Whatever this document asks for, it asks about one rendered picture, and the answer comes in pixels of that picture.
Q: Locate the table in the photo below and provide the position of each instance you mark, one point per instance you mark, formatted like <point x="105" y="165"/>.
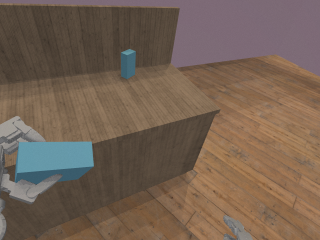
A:
<point x="60" y="72"/>

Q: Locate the robot right hand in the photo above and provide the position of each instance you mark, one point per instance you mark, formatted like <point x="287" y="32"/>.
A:
<point x="237" y="229"/>

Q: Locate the robot left hand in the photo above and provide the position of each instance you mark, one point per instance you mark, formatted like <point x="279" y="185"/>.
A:
<point x="12" y="132"/>

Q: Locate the sponge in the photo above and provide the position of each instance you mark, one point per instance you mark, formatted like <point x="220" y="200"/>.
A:
<point x="37" y="161"/>

